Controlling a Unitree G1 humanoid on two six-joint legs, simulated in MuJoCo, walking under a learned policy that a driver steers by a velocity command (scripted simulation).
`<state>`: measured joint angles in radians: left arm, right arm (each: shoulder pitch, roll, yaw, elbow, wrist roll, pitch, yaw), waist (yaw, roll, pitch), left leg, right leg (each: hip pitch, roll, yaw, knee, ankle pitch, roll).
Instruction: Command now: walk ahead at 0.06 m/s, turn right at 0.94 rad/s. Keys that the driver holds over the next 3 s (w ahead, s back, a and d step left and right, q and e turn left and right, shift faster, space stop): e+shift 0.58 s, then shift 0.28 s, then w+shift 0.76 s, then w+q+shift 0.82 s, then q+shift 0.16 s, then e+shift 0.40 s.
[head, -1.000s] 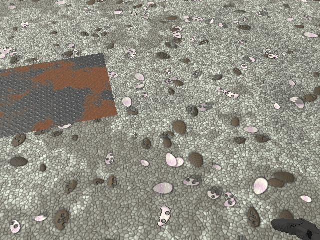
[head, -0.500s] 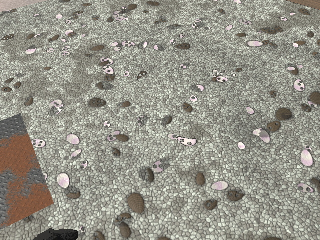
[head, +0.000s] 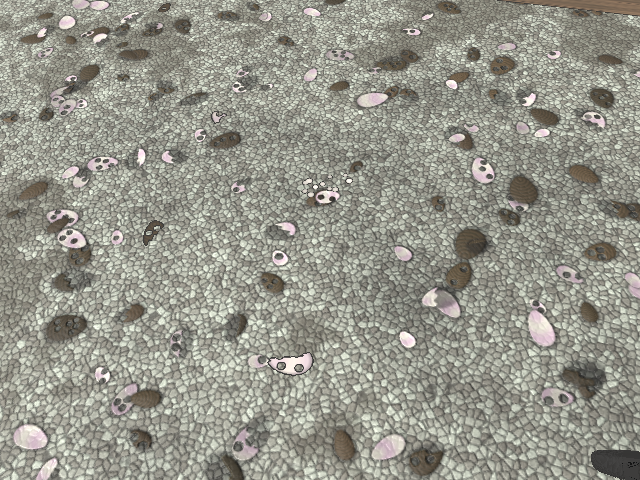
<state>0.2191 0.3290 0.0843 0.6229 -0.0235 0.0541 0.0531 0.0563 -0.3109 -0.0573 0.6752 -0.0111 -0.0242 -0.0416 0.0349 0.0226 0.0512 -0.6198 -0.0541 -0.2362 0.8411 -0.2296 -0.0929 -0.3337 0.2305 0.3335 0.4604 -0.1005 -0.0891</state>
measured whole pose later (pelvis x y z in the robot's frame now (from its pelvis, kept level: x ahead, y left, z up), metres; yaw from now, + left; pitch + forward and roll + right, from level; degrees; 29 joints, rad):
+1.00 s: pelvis +0.08 -0.01 +0.01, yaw -44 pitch +2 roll +1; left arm 0.21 0.26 0.03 0.65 0.00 -0.01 0.01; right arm 0.19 -0.31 -0.07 0.76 0.02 0.00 0.01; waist 0.00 0.02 -0.03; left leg -0.46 0.05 0.01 0.81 -0.26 -0.04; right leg -0.20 0.03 0.04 0.40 -0.24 -0.06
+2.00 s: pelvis +0.61 -0.44 -0.01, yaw -31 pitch -1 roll -5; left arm 0.41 0.29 0.08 0.87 0.02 -0.11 -0.01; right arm 0.15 -0.32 -0.05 0.70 0.04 -0.03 0.01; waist 0.07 0.04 0.03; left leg -0.84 0.16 -0.03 1.08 -0.01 0.05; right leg 0.10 0.06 -0.24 0.27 -0.34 -0.01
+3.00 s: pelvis +1.26 -0.68 -0.01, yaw -3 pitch +0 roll -2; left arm 0.27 0.32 0.08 0.74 -0.03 0.01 0.01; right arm 0.03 -0.25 -0.01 0.58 -0.04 0.01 -0.02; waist 0.08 -0.02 0.07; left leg -0.37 -0.02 -0.07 0.55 -0.16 0.02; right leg -0.41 0.10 0.13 0.71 -0.40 0.01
